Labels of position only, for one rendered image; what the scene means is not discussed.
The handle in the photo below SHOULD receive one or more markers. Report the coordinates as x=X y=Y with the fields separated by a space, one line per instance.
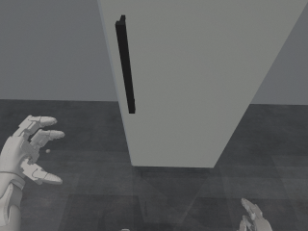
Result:
x=122 y=41

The fridge door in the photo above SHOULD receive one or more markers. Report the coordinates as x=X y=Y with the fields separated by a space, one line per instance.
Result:
x=196 y=66

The right robot hand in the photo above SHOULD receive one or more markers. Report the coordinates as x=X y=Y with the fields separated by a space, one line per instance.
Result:
x=255 y=221

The left robot hand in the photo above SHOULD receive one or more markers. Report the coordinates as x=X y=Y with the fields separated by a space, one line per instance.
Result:
x=13 y=157

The left robot forearm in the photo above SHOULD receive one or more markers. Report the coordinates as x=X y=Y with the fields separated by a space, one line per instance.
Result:
x=11 y=186

